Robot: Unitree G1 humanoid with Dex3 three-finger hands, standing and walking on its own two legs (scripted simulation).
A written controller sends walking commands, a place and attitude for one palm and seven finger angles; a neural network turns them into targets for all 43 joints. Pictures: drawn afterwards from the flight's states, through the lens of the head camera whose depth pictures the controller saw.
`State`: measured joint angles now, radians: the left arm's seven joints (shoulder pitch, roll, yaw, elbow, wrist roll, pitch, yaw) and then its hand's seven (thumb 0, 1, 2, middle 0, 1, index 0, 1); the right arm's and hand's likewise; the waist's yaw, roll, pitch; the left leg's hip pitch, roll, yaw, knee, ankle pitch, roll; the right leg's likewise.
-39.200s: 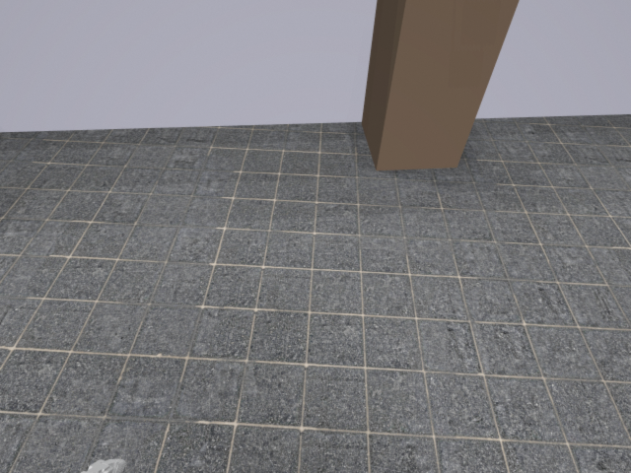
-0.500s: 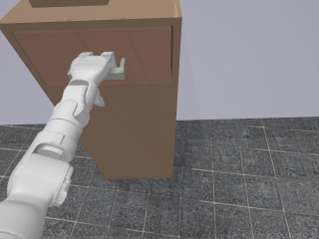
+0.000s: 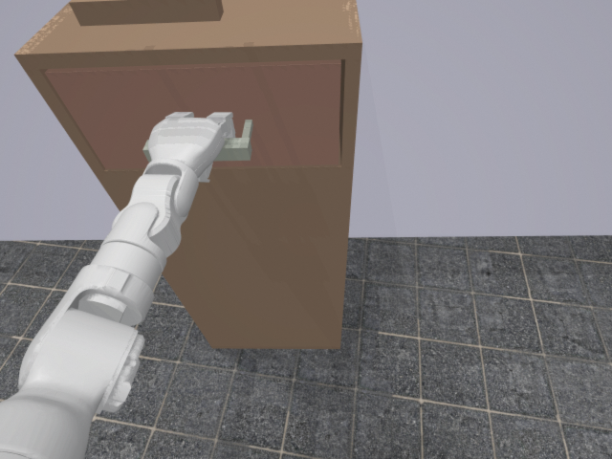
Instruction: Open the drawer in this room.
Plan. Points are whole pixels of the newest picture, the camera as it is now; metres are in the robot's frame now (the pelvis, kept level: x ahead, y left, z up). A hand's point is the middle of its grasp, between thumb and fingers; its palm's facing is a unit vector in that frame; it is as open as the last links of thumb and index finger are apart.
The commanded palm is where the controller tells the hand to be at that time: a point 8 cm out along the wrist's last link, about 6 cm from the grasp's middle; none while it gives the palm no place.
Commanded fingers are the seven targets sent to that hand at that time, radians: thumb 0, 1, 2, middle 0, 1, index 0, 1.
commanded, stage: pull the drawer open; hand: left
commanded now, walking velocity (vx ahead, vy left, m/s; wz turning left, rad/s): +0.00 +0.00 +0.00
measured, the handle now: (202, 139) +0.51 +0.15 +0.15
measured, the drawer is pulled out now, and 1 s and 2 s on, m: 0.00 0.10 0.21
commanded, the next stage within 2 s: none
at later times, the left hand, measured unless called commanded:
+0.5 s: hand (194, 193) +0.43 +0.15 +0.12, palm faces +0.04 -0.05 -1.00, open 5.4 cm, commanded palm +0.38 +0.17 +0.18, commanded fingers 0.00 0.90 0.90 -0.40 -1.35 -0.40 -1.35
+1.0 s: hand (185, 227) +0.37 +0.15 +0.12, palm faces +0.06 -0.08 -0.99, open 5.5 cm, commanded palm +0.32 +0.17 +0.18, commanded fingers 0.00 0.90 0.90 -0.40 -1.35 -0.40 -1.35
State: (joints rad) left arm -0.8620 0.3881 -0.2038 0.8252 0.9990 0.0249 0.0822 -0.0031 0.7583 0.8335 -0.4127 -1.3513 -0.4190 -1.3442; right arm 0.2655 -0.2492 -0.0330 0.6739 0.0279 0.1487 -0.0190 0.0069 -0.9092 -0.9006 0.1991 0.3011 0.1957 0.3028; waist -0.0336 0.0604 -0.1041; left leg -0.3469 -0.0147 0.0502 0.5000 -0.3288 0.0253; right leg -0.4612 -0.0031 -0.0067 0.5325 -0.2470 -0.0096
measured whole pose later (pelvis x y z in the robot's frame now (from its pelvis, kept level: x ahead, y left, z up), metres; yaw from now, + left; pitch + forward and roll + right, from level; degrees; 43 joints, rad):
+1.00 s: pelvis +0.01 +0.00 +0.01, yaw +0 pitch +4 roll +0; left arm -0.36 0.39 -0.25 0.13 0.95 0.15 -0.01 0.03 0.73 0.80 -0.42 -1.35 -0.42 -1.35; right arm 0.11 -0.24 0.01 0.62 0.04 0.19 0.02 0.01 -0.91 -0.90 0.20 0.30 0.19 0.30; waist 0.05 0.09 -0.08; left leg -0.18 -0.01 0.04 0.43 -0.32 0.02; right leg -0.31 0.00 -0.01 0.49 -0.26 -0.01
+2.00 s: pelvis +0.00 -0.01 +0.00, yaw -1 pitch +1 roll +1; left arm 0.12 0.43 -0.16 -0.30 0.92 0.12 0.01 0.02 0.70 0.79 -0.42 -1.35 -0.42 -1.35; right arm 0.09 -0.25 0.02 0.61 0.02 0.16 0.06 0.01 -0.91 -0.90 0.20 0.30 0.19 0.30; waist 0.07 0.12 -0.06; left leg -0.13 0.00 0.05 0.44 -0.31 0.00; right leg -0.27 0.02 0.00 0.50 -0.25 -0.03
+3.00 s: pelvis -0.02 -0.02 +0.00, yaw -2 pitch -1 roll +0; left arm 0.51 0.46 -0.11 -0.56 0.91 0.10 0.11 -0.01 0.70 0.77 -0.42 -1.36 -0.42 -1.35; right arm 0.11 -0.27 0.03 0.55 0.02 0.14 0.06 0.01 -0.91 -0.90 0.20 0.30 0.19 0.30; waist 0.08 0.13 -0.06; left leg -0.14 0.02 0.07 0.48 -0.32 0.00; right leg -0.26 0.03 0.01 0.51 -0.23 -0.03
